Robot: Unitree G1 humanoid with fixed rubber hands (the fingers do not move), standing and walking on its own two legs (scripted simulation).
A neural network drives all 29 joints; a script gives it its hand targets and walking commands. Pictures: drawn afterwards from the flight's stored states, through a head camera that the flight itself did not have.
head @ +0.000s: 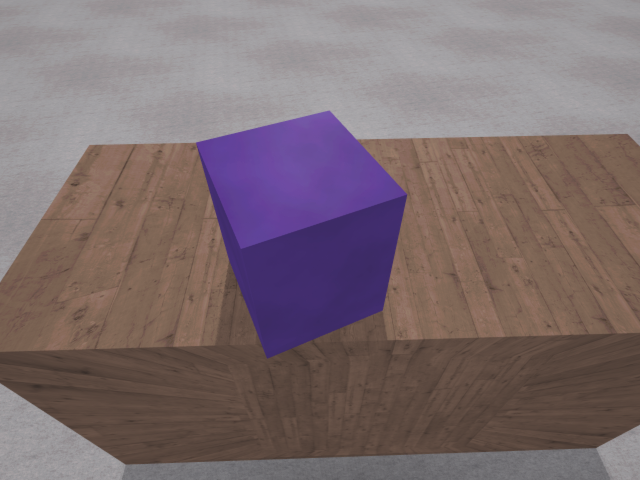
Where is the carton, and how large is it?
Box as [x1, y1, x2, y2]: [196, 110, 406, 358]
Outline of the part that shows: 329,110 196,142 227,254 267,358 382,310 406,194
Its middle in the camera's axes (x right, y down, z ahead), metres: -0.03 -0.01 +0.58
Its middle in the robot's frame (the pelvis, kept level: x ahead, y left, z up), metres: +0.45 +0.05 +0.05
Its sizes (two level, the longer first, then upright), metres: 0.210 0.200 0.250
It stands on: a pedestal, 0.69 m high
